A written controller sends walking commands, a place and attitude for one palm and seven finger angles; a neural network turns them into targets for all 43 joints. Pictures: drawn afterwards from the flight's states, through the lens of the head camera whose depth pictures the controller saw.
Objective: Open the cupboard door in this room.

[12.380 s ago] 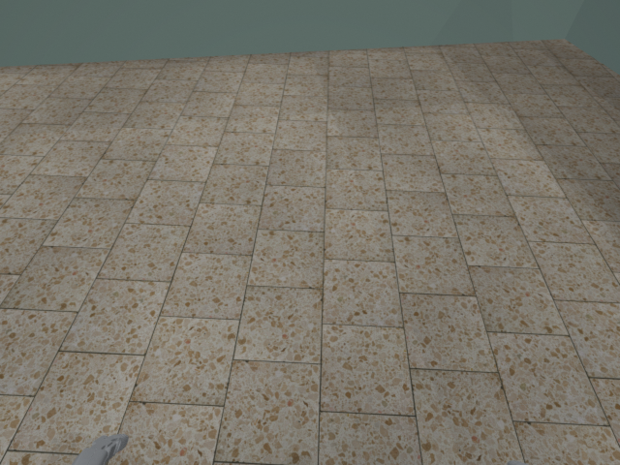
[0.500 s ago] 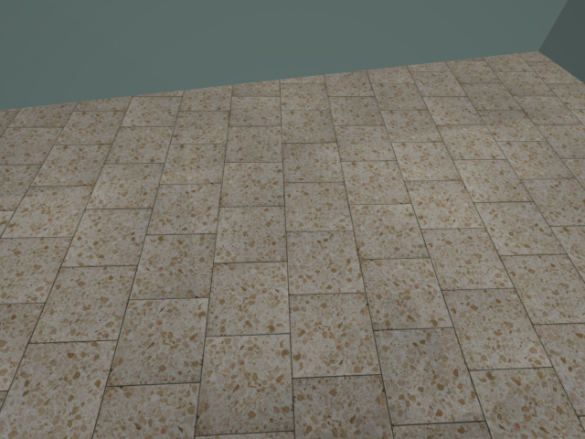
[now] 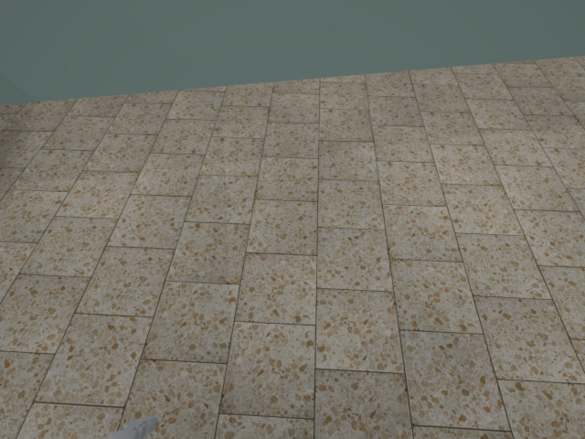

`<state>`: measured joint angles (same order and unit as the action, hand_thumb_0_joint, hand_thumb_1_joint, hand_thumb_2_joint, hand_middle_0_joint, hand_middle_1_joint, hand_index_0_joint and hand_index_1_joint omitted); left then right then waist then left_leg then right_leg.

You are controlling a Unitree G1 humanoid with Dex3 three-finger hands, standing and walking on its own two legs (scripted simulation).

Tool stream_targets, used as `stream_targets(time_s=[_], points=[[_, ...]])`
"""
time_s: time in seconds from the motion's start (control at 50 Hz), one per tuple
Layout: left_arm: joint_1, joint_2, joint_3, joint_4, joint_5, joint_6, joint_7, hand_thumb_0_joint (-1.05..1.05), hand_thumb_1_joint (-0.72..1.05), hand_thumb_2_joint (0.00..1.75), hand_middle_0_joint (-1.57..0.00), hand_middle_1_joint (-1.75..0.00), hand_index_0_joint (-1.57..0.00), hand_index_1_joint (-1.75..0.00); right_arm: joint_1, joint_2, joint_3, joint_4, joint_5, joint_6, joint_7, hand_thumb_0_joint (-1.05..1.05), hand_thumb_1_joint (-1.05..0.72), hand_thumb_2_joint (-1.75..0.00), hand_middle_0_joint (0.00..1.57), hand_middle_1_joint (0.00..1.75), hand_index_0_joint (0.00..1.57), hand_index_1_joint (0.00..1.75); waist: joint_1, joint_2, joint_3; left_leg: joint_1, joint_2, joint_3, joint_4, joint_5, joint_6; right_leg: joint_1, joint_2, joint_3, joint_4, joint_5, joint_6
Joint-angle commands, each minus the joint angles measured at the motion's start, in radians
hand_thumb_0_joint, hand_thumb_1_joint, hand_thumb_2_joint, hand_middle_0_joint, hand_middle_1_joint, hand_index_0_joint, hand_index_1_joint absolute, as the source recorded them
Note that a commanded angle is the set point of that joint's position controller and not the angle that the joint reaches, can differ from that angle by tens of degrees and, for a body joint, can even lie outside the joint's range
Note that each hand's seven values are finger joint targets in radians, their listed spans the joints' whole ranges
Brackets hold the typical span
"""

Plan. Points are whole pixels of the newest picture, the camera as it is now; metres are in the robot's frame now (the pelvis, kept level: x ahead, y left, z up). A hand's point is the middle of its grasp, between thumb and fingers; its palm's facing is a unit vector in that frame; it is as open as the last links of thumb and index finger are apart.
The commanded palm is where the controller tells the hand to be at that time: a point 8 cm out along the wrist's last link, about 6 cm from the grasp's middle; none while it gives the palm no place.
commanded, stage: turn or walk to find it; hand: left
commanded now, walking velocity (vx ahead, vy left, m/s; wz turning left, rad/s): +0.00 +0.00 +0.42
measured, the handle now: out of the picture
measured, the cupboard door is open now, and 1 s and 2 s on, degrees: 0 0 0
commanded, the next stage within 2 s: none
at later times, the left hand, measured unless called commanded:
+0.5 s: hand out of the picture -0.05 +0.18 -0.17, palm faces +0.28 -0.93 -0.25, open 7.3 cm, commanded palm none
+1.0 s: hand out of the picture -0.05 +0.22 -0.15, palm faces +0.42 -0.87 -0.27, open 7.3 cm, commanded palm none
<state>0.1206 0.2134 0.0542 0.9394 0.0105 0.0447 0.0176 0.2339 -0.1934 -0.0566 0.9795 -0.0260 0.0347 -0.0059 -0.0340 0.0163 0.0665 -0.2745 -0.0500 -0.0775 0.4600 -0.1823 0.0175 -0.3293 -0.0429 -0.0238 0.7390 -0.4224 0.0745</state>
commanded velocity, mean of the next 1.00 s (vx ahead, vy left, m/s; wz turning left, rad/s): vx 0.00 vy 0.00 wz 0.42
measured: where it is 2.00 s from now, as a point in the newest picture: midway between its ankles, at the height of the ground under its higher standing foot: outside the picture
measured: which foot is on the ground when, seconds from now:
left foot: down 0.00-0.06, up 0.08-0.54, down 0.56-1.00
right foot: up 0.00-0.04, down 0.06-0.56, up 0.58-1.00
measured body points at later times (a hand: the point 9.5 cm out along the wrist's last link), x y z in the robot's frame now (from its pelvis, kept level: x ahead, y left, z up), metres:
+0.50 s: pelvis -0.04 -0.02 +0.00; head +0.00 -0.01 +0.45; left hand -0.07 +0.23 -0.15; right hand +0.07 -0.26 -0.15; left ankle -0.11 +0.11 -0.70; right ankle -0.01 -0.12 -0.74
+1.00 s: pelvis -0.07 -0.01 +0.00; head -0.03 -0.01 +0.45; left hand -0.07 +0.26 -0.13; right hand +0.09 -0.21 -0.15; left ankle -0.10 +0.10 -0.74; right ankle -0.01 -0.13 -0.71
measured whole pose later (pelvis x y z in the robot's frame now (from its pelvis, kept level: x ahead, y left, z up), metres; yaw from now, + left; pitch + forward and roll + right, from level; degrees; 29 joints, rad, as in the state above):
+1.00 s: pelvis -0.07 -0.01 +0.00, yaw +25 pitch +0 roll +0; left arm 0.12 0.22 0.05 0.93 0.01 0.04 0.02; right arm 0.20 -0.20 -0.05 0.97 -0.03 0.03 0.00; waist -0.02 0.01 0.08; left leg -0.24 -0.04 -0.07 0.48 -0.23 0.01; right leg -0.35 -0.05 -0.03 0.76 -0.43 0.08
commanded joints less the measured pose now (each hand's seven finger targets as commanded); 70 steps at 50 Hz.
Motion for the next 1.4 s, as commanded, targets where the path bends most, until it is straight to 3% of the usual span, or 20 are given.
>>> stream_targets(time_s=[0.0, 0.04, 0.06, 0.12, 0.16, 0.4, 0.5, 0.52, 0.54, 0.56, 0.62, 0.7, 0.88, 0.98, 1.02, 1.04, 1.06, 1.1, 1.14, 1.38], points=[[0.139, 0.107, 0.023, -0.033, -0.006, -0.038, 0.013, 0.00, 0.90, 0.90, -0.20, -0.30, -0.20, -0.30, -0.017, -0.175, -0.050, -0.078, 0.009, -0.012, -0.005, 0.00, -0.90, -0.90, 0.20, 0.30, 0.20, 0.30, 0.065, 0.071, -0.145, -0.061, 0.177, -0.248, -0.001, 0.199, 0.077, 0.257, -0.010, 0.002, -0.364, 0.231, -0.019], [0.163, 0.243, 0.049, -0.041, 0.016, -0.050, 0.022, 0.00, 0.90, 0.90, -0.20, -0.30, -0.20, -0.30, -0.018, -0.083, -0.036, -0.114, 0.014, -0.013, 0.001, 0.00, -0.90, -0.90, 0.20, 0.30, 0.20, 0.30, 0.087, -0.329, -0.116, -0.358, -0.033, 0.011, 0.353, -0.368, -0.047, 0.374, -0.409, 0.372, -0.476, 0.297, -0.173], [0.143, 0.230, 0.040, -0.059, 0.007, -0.044, 0.022, 0.00, 0.90, 0.90, -0.20, -0.30, -0.20, -0.30, -0.038, -0.135, -0.051, -0.111, 0.004, -0.002, 0.001, 0.00, -0.90, -0.90, 0.20, 0.30, 0.20, 0.30, 0.085, -0.226, -0.096, -0.309, 0.007, -0.022, 0.531, -0.392, -0.041, 0.215, -0.441, 0.337, -0.477, 0.316, -0.230], [-0.020, 0.146, 0.026, -0.094, 0.004, -0.046, 0.023, 0.00, 0.90, 0.90, -0.20, -0.30, -0.20, -0.30, 0.030, -0.126, -0.058, -0.044, -0.001, 0.028, 0.016, 0.00, -0.90, -0.90, 0.20, 0.30, 0.20, 0.30, 0.000, -0.137, 0.003, -0.276, 0.055, -0.009, 0.743, -0.226, -0.053, 0.066, -0.292, 0.160, -0.496, 0.164, -0.185], [-0.002, 0.121, 0.017, -0.092, 0.003, -0.054, 0.017, 0.00, 0.90, 0.90, -0.20, -0.30, -0.20, -0.30, 0.064, -0.105, -0.052, -0.028, -0.001, 0.032, 0.022, 0.00, -0.90, -0.90, 0.20, 0.30, 0.20, 0.30, -0.004, -0.146, 0.008, -0.280, 0.053, 0.018, 0.777, -0.155, -0.070, 0.079, -0.237, 0.061, -0.478, 0.236, -0.155], [0.168, 0.178, 0.040, -0.023, 0.022, -0.052, 0.018, 0.00, 0.90, 0.90, -0.20, -0.30, -0.20, -0.30, -0.090, -0.093, -0.024, -0.060, 0.013, 0.014, 0.017, 0.00, -0.90, -0.90, 0.20, 0.30, 0.20, 0.30, 0.089, -0.197, -0.065, -0.191, 0.095, 0.103, 0.385, -0.302, -0.090, 0.269, -0.323, 0.034, -0.391, 0.477, -0.227], [0.138, 0.199, 0.047, -0.007, 0.012, -0.041, 0.012, 0.00, 0.90, 0.90, -0.20, -0.30, -0.20, -0.30, -0.001, -0.101, -0.017, -0.042, 0.020, -0.011, 0.012, 0.00, -0.90, -0.90, 0.20, 0.30, 0.20, 0.30, 0.032, -0.179, -0.144, 0.066, 0.070, 0.152, -0.008, -0.078, -0.060, 0.214, -0.290, -0.064, -0.216, 0.558, -0.151], [0.148, 0.169, 0.041, -0.016, 0.003, -0.034, 0.011, 0.00, 0.90, 0.90, -0.20, -0.30, -0.20, -0.30, 0.035, -0.149, -0.026, -0.034, 0.018, -0.023, 0.013, 0.00, -0.90, -0.90, 0.20, 0.30, 0.20, 0.30, 0.010, -0.055, -0.179, 0.217, 0.131, 0.084, -0.111, 0.065, -0.039, 0.094, -0.244, -0.115, -0.090, 0.435, -0.095], [0.145, 0.104, 0.026, -0.048, -0.003, -0.027, 0.005, 0.00, 0.90, 0.90, -0.20, -0.30, -0.20, -0.30, 0.057, -0.248, -0.049, -0.040, 0.008, -0.030, 0.008, 0.00, -0.90, -0.90, 0.20, 0.30, 0.20, 0.30, -0.008, 0.236, -0.164, 0.339, 0.381, -0.234, -0.138, 0.369, 0.057, -0.187, -0.109, -0.163, 0.102, -0.016, -0.016], [0.080, 0.087, 0.010, -0.068, 0.006, -0.015, 0.009, 0.00, 0.90, 0.90, -0.20, -0.30, -0.20, -0.30, 0.090, -0.298, -0.057, -0.029, 0.009, -0.017, 0.000, 0.00, -0.90, -0.90, 0.20, 0.30, 0.20, 0.30, -0.033, 0.266, -0.135, 0.265, 0.470, -0.268, -0.131, 0.558, 0.146, -0.218, -0.073, -0.087, 0.235, -0.223, -0.007], [0.048, 0.115, 0.026, -0.036, 0.008, 0.000, 0.003, 0.00, 0.90, 0.90, -0.20, -0.30, -0.20, -0.30, -0.035, -0.217, -0.033, -0.052, 0.002, -0.018, -0.018, 0.00, -0.90, -0.90, 0.20, 0.30, 0.20, 0.30, 0.007, 0.207, -0.028, 0.121, 0.349, -0.160, -0.145, 0.377, 0.140, -0.215, -0.083, -0.004, 0.364, -0.065, -0.010], [0.087, 0.113, 0.021, -0.013, 0.005, -0.012, -0.006, 0.00, 0.90, 0.90, -0.20, -0.30, -0.20, -0.30, -0.045, -0.202, -0.026, -0.064, 0.010, -0.030, -0.019, 0.00, -0.90, -0.90, 0.20, 0.30, 0.20, 0.30, 0.026, 0.125, -0.065, 0.200, 0.284, -0.085, -0.110, 0.516, 0.126, -0.215, -0.062, -0.010, 0.362, 0.020, 0.010], [0.005, 0.089, 0.012, -0.068, -0.001, -0.014, 0.003, 0.00, 0.90, 0.90, -0.20, -0.30, -0.20, -0.30, 0.002, -0.208, -0.043, -0.069, 0.000, -0.021, -0.013, 0.00, -0.90, -0.90, 0.20, 0.30, 0.20, 0.30, -0.003, 0.130, -0.085, 0.192, 0.286, -0.210, -0.092, 0.453, 0.161, -0.142, -0.027, 0.003, 0.138, -0.035, 0.012], [0.097, 0.090, 0.015, -0.051, -0.007, -0.030, 0.005, 0.00, 0.90, 0.90, -0.20, -0.30, -0.20, -0.30, -0.041, -0.204, -0.049, -0.084, 0.002, -0.013, -0.008, 0.00, -0.90, -0.90, 0.20, 0.30, 0.20, 0.30, 0.046, 0.135, -0.118, 0.053, 0.229, -0.237, -0.024, 0.374, 0.119, 0.103, 0.014, -0.027, -0.189, 0.127, -0.007], [0.167, 0.158, 0.031, -0.037, 0.005, -0.051, 0.012, 0.00, 0.90, 0.90, -0.20, -0.30, -0.20, -0.30, -0.034, -0.146, -0.044, -0.093, 0.015, -0.015, -0.001, 0.00, -0.90, -0.90, 0.20, 0.30, 0.20, 0.30, 0.078, -0.038, -0.153, -0.148, 0.122, -0.151, 0.117, 0.067, 0.025, 0.355, -0.131, 0.084, -0.406, 0.278, -0.039], [0.181, 0.246, 0.048, -0.039, 0.019, -0.057, 0.019, 0.00, 0.90, 0.90, -0.20, -0.30, -0.20, -0.30, -0.034, -0.083, -0.032, -0.119, 0.017, -0.015, 0.003, 0.00, -0.90, -0.90, 0.20, 0.30, 0.20, 0.30, 0.087, -0.320, -0.136, -0.317, -0.021, 0.012, 0.343, -0.334, -0.043, 0.402, -0.380, 0.337, -0.436, 0.395, -0.147], [0.180, 0.248, 0.042, -0.055, 0.009, -0.051, 0.018, 0.00, 0.90, 0.90, -0.20, -0.30, -0.20, -0.30, -0.059, -0.134, -0.046, -0.121, 0.010, -0.004, 0.000, 0.00, -0.90, -0.90, 0.20, 0.30, 0.20, 0.30, 0.098, -0.252, -0.122, -0.282, 0.005, -0.014, 0.533, -0.427, -0.040, 0.251, -0.452, 0.350, -0.448, 0.433, -0.230], [0.045, 0.184, 0.041, -0.082, 0.004, -0.046, 0.024, 0.00, 0.90, 0.90, -0.20, -0.30, -0.20, -0.30, -0.019, -0.141, -0.057, -0.076, 0.004, 0.023, 0.008, 0.00, -0.90, -0.90, 0.20, 0.30, 0.20, 0.30, 0.036, -0.198, -0.031, -0.266, 0.043, -0.039, 0.717, -0.309, -0.039, 0.095, -0.362, 0.257, -0.505, 0.181, -0.213], [-0.004, 0.134, 0.021, -0.100, 0.004, -0.053, 0.017, 0.00, 0.90, 0.90, -0.20, -0.30, -0.20, -0.30, 0.029, -0.120, -0.052, -0.039, -0.001, 0.028, 0.020, 0.00, -0.90, -0.90, 0.20, 0.30, 0.20, 0.30, 0.001, -0.139, -0.010, -0.269, 0.058, -0.001, 0.776, -0.197, -0.058, 0.095, -0.263, 0.098, -0.471, 0.233, -0.167], [0.158, 0.174, 0.036, -0.032, 0.018, -0.053, 0.017, 0.00, 0.90, 0.90, -0.20, -0.30, -0.20, -0.30, -0.068, -0.097, -0.027, -0.049, 0.010, 0.022, 0.019, 0.00, -0.90, -0.90, 0.20, 0.30, 0.20, 0.30, 0.078, -0.186, -0.055, -0.204, 0.095, 0.097, 0.476, -0.264, -0.091, 0.241, -0.316, 0.006, -0.420, 0.426, -0.215]])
